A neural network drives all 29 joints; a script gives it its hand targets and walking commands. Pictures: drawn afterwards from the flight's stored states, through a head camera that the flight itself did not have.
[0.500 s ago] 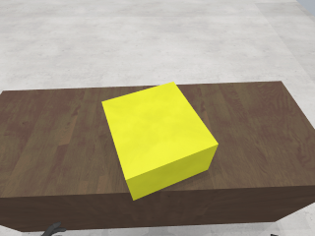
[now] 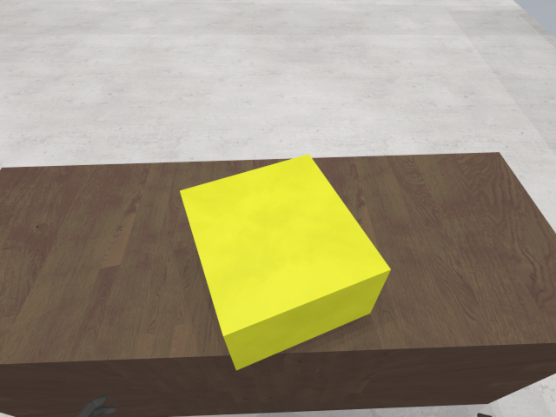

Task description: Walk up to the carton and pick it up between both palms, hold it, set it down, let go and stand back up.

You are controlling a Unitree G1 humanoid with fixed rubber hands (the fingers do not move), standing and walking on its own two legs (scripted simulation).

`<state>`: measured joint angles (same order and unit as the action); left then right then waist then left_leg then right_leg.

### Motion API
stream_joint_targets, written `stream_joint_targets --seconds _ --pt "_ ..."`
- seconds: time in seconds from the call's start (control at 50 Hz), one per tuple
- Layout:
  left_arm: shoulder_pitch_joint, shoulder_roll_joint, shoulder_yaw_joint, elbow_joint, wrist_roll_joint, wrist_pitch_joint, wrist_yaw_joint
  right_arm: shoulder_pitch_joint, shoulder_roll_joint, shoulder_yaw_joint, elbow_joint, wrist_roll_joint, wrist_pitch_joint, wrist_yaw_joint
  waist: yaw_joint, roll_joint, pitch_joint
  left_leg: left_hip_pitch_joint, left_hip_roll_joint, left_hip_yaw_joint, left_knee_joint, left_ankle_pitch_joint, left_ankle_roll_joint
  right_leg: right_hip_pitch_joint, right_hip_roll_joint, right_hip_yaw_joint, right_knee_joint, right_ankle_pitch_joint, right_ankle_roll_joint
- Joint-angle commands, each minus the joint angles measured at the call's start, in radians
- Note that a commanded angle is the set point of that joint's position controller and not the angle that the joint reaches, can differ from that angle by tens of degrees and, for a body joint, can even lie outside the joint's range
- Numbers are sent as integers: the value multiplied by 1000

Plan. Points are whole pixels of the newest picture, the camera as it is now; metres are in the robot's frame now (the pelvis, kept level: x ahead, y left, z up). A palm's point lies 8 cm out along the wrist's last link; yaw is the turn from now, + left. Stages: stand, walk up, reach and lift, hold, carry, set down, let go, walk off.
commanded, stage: walk up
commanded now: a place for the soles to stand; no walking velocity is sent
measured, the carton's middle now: (275, 252) +0.44 +0.03 -0.10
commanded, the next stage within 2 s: reach and lift in 0.34 s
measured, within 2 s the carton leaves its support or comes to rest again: neither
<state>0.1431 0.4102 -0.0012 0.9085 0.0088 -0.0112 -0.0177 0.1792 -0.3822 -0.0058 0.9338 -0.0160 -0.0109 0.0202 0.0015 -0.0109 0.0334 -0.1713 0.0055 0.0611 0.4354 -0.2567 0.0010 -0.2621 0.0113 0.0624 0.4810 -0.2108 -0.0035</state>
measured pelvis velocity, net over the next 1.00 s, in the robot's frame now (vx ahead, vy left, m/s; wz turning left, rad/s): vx -0.02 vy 0.00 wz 0.01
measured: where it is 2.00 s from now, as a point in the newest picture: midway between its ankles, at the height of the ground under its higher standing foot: outside the picture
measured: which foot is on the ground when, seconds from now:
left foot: down 0.00-1.00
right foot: down 0.00-1.00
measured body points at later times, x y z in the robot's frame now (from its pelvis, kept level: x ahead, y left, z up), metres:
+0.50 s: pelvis -0.02 +0.00 -0.01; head +0.02 +0.00 +0.44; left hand +0.12 +0.31 -0.12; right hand +0.12 -0.30 -0.12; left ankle -0.02 +0.12 -0.74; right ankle +0.03 -0.12 -0.74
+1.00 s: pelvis -0.02 +0.00 -0.01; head +0.00 +0.00 +0.44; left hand +0.14 +0.26 -0.10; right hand +0.15 -0.31 -0.09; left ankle -0.02 +0.12 -0.74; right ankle +0.03 -0.12 -0.74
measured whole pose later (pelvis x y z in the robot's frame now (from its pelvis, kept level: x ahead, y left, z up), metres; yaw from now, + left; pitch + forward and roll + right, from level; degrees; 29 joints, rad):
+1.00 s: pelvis -0.02 +0.00 -0.01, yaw +0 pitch -2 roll +0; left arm 0.17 0.28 0.00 0.53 0.00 0.25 0.09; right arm 0.07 -0.40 -0.07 0.95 0.05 -0.22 0.21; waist 0.00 -0.01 0.06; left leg -0.23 0.03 0.05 0.57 -0.30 -0.01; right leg -0.29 0.03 0.04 0.55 -0.23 0.00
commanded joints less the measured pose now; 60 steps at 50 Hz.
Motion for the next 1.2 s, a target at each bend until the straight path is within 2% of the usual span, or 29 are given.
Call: stream_joint_targets --seconds 0.0,0.06,0.08,0.12,0.14,0.16,0.2,0.22,0.26,0.28,0.32,0.34,0.4,0.48,0.52,0.64,0.66,0.74,0.78,0.8,0.86,0.96,1.0,1.02,1.08,1.1,1.14,1.16,1.18 --pt "-50 154 39 19 -3 -23 16 -50 -211 -61 -24 6 -26 -17 -13 10 -126 51 126 -99 -79 175 35 122 -117 94 -82 228 -58" --pt "-19 176 53 16 9 -26 18 -58 -204 -54 -23 6 -30 -11 0 -25 -140 66 129 -99 -80 138 35 135 -128 91 -100 197 -53" --pt "-57 189 52 20 5 -24 17 -28 -204 -60 -4 10 -24 -15 -22 -85 -85 70 109 -88 -93 124 30 71 -115 99 -112 136 -46" --pt "-70 171 51 -8 4 -23 13 -23 -208 -55 -12 5 -30 -15 -27 -21 -92 50 125 -104 -91 101 41 77 -120 106 -113 156 -49" --pt "-61 178 52 3 3 -23 13 -51 -202 -56 -14 6 -26 -13 -15 25 -80 34 111 -92 -96 41 41 66 -116 101 -121 63 -56" --pt "-54 184 52 1 17 -23 14 -62 -200 -63 -26 9 -27 -15 -25 -42 -82 51 113 -95 -86 30 45 67 -119 118 -140 58 -56" --pt "-74 182 54 -11 19 -23 11 -41 -197 -51 -19 9 -30 -11 -22 -70 -113 61 116 -90 -92 32 41 90 -129 117 -132 87 -60" --pt "-63 184 48 -3 11 -22 11 -33 -201 -58 -16 2 -31 -11 -14 -9 -114 49 112 -92 -90 58 40 98 -126 109 -120 90 -60" --pt "-62 182 45 -6 9 -27 12 -38 -193 -53 -25 9 -27 -12 -11 -69 -64 40 104 -87 -87 29 38 60 -120 122 -168 63 -52" --pt "-45 187 43 3 9 -27 14 -59 -194 -62 -23 11 -25 -9 -20 -15 -93 63 92 -88 -80 2 38 64 -123 145 -167 26 -57" --pt "-54 167 44 3 11 -24 9 -33 -208 -59 -21 13 -30 -9 -18 -51 -90 42 99 -94 -97 -14 40 64 -122 126 -160 27 -54" --pt "-386 107 83 -198 1 159 37 -362 -83 -154 -64 -85 -156 19 3 25 55 -136 15 23 2 -133 -16 -88 -1 -116 -62 -134 -22" --pt "-289 62 70 -305 27 344 66 -268 -202 -225 -23 -136 -168 83 -62 3 135 -217 78 -16 9 -256 14 -53 21 -137 46 -150 -27" --pt "-245 52 91 -506 39 393 67 -185 -230 -213 -58 -75 -165 88 -75 88 -158 -113 82 12 39 12 -6 111 34 -155 102 61 -32" --pt "-207 49 109 -535 15 366 76 -139 -187 -178 -80 -34 -185 99 -50 43 -201 8 40 11 86 130 -46 18 4 -130 34 93 -33" --pt "-82 -20 147 -551 29 328 108 -125 -234 -171 -73 47 -226 129 -20 76 -178 47 44 -28 64 320 -56 72 28 -140 8 187 -32" --pt "-91 -17 152 -541 20 329 103 -150 -247 -181 -99 42 -230 125 -12 20 -196 34 32 -22 79 319 -50 65 19 -128 -2 184 -24" --pt "-40 -72 147 -545 14 306 112 -103 -260 -161 -80 75 -246 145 -10 1 -226 90 27 -39 81 381 -34 51 32 -114 -17 274 -27" --pt "-55 -83 141 -613 4 275 118 -102 -273 -154 -124 99 -257 153 7 -11 -238 78 25 -40 78 331 -38 66 38 -111 -24 250 -24" --pt "-77 -85 126 -616 -22 256 118 -120 -276 -172 -120 103 -256 156 -17 0 -191 59 31 -40 72 282 -37 40 46 -112 -15 204 -27" --pt "-29 -94 143 -632 -2 238 138 -98 -256 -122 -80 129 -253 180 36 74 -200 18 30 -26 48 285 -54 35 31 -101 -8 146 -31" --pt "-36 -107 120 -599 -28 184 147 -89 -236 -133 -127 128 -244 186 29 -31 -134 -47 11 -11 12 95 -24 47 14 -76 -48 64 -24" --pt "-66 -113 118 -636 -24 166 173 -130 -217 -116 -112 145 -251 200 62 32 -127 -94 16 -15 -7 28 -32 51 5 -69 -39 25 -35" --pt "-107 -96 106 -646 -36 156 177 -174 -237 -143 -129 148 -253 203 48 60 -116 -134 51 -30 -25 -91 -34 35 7 -92 -18 -47 -31" --pt "-142 -106 61 -652 -81 124 190 -197 -219 -153 -200 146 -252 211 42 -14 -156 -157 51 -18 -32 -142 -21 31 4 -86 -15 -70 -23" --pt "-139 -115 73 -638 -81 118 199 -197 -214 -132 -191 166 -251 218 60 6 -171 -164 47 -10 -26 -145 -19 34 -7 -77 -19 -79 -17" --pt "-118 -116 77 -604 -64 112 197 -186 -222 -139 -179 179 -247 223 33 -28 -138 -159 40 -18 -37 -186 -8 39 7 -80 -14 -116 -6" --pt "-102 -108 80 -594 -74 100 193 -178 -203 -106 -198 180 -252 217 64 -20 -107 -172 26 9 -28 -165 -6 8 -21 -51 -45 -158 -7" --pt "-109 -128 59 -589 -77 92 200 -169 -219 -112 -174 190 -250 220 39 -19 -106 -172 43 -13 -46 -186 -11 14 -7 -72 -26 -139 -9"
